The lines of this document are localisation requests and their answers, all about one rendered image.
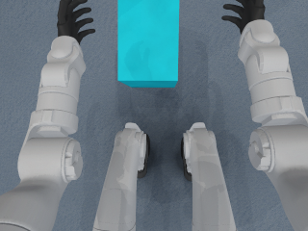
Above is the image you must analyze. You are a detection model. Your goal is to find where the right robot upper arm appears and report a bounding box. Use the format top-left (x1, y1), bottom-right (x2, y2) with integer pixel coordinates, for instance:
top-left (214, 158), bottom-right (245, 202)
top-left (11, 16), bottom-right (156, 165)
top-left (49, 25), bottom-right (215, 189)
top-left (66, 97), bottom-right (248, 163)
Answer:
top-left (248, 124), bottom-right (308, 231)

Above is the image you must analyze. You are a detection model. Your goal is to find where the robot left hand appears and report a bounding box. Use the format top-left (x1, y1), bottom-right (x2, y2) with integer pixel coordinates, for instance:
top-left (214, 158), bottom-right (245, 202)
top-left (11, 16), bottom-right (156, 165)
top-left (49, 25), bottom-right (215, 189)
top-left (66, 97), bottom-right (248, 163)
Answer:
top-left (57, 0), bottom-right (95, 45)

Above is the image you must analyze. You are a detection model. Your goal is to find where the left robot upper arm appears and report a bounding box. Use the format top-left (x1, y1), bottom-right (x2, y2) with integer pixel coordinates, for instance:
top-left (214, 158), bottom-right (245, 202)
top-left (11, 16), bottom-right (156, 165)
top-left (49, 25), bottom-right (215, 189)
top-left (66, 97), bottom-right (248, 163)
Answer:
top-left (0, 137), bottom-right (83, 231)

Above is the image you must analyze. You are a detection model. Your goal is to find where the robot left forearm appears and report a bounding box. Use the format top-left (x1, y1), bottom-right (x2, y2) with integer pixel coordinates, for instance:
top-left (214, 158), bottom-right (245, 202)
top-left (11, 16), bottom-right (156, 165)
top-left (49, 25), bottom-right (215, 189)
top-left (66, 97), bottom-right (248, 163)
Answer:
top-left (17, 36), bottom-right (87, 178)

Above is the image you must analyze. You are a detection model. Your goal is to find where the robot right hand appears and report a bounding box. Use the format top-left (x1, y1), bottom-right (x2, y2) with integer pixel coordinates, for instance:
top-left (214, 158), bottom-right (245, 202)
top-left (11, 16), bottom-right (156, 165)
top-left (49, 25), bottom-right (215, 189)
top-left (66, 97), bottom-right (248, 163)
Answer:
top-left (221, 0), bottom-right (266, 34)

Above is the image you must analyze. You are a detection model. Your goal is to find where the robot right thigh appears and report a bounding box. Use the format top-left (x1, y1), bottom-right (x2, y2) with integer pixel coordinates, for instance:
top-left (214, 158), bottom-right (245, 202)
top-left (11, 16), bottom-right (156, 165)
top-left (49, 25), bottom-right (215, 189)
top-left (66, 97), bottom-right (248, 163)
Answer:
top-left (183, 127), bottom-right (238, 231)

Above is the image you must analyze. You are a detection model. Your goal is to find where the robot right forearm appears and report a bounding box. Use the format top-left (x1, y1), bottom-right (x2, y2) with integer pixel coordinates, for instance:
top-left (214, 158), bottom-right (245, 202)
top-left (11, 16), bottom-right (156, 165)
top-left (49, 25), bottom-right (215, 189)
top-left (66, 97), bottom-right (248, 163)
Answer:
top-left (238, 19), bottom-right (308, 127)

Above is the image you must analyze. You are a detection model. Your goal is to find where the left robot shin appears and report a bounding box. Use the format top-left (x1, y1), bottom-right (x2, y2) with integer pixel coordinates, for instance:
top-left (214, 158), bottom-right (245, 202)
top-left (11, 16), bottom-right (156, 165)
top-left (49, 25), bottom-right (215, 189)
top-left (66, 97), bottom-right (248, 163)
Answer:
top-left (115, 122), bottom-right (144, 170)

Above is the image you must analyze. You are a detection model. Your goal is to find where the carton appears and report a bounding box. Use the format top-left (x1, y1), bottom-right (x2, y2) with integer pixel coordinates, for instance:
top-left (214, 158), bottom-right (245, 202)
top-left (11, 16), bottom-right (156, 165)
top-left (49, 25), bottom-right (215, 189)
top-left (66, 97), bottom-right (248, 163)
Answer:
top-left (117, 0), bottom-right (180, 88)

